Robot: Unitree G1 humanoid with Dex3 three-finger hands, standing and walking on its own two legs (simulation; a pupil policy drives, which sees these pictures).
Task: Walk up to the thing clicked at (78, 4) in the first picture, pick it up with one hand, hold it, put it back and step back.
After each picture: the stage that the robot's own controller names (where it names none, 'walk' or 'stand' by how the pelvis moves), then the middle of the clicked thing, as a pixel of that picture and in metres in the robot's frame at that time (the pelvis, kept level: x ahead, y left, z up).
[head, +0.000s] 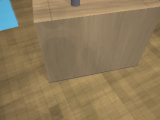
stand; out of the picture +1.07 +0.05 -0.03
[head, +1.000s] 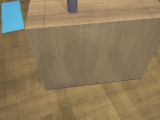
rise first; (72, 2) +0.97 +0.10 -0.01
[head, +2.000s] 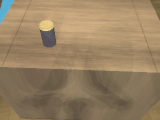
walk; (48, 34) +0.62 +0.22 -0.02
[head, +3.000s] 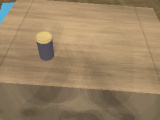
stand; (45, 46) +0.54 +0.17 +0.00
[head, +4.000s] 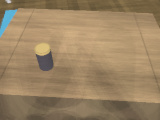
stand; (44, 57) +0.51 +0.18 -0.03
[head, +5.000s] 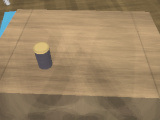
stand; (43, 56) +0.53 +0.20 -0.03
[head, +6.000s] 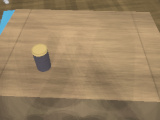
stand; (41, 58) +0.51 +0.20 -0.03
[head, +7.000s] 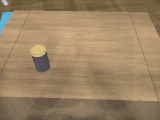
stand; (40, 58) +0.51 +0.20 -0.03
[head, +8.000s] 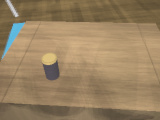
rise first; (51, 66) +0.50 +0.18 -0.03
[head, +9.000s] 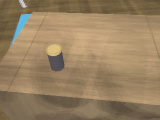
go down; (55, 58) +0.52 +0.17 -0.03
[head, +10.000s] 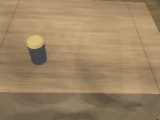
go down; (37, 50) +0.52 +0.16 -0.02
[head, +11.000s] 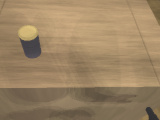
go down; (30, 42) +0.52 +0.16 +0.01
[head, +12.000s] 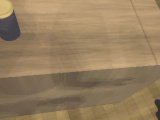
close in; (5, 21) +0.53 +0.18 +0.05
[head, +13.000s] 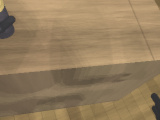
close; out of the picture +0.54 +0.18 +0.06
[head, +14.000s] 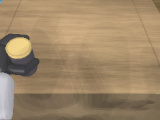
lift; (23, 58) +0.39 +0.18 +0.11
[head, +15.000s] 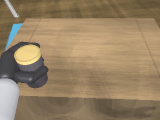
lift; (32, 67) +0.33 +0.16 +0.16
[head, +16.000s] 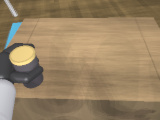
hold; (28, 67) +0.33 +0.17 +0.15
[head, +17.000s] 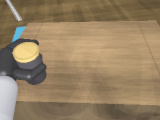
crouch; (31, 64) +0.33 +0.16 +0.18
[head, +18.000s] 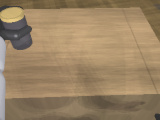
crouch; (17, 29) +0.47 +0.18 +0.18
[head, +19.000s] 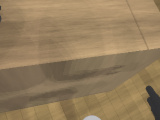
lower; out of the picture +0.57 +0.18 +0.07
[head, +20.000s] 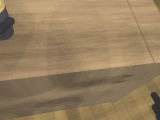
lower; out of the picture +0.54 +0.17 +0.06
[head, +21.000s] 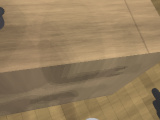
lower; out of the picture +0.56 +0.18 +0.07
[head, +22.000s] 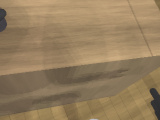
lower; out of the picture +0.55 +0.18 +0.07
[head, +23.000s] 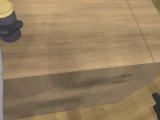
loosen; (5, 22) +0.53 +0.16 +0.06
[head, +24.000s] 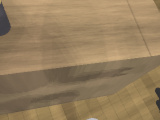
withdraw; out of the picture +0.54 +0.17 +0.06
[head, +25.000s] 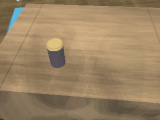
sink last; (56, 53) +0.50 +0.15 +0.01
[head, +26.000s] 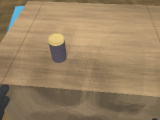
stand; (57, 48) +0.53 +0.14 +0.01
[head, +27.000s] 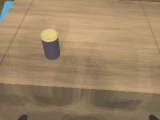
stand; (51, 44) +0.53 +0.15 +0.03
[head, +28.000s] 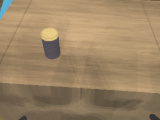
stand; (51, 44) +0.52 +0.15 +0.03
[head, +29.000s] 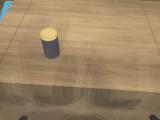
stand; (50, 43) +0.53 +0.15 +0.03
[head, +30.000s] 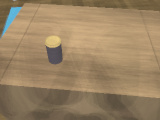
stand; (54, 50) +0.53 +0.15 +0.00
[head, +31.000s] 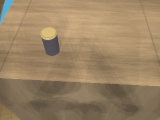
walk; (50, 42) +0.55 +0.16 -0.02
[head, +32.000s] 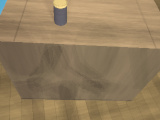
walk; (60, 12) +0.74 +0.12 -0.02
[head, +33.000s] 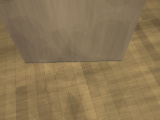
walk; out of the picture +1.05 +0.26 +0.00
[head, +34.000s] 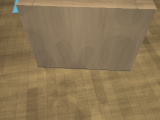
stand; out of the picture +1.13 +0.15 -0.02
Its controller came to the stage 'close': yes
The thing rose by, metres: 0.20
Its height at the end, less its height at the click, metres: +0.00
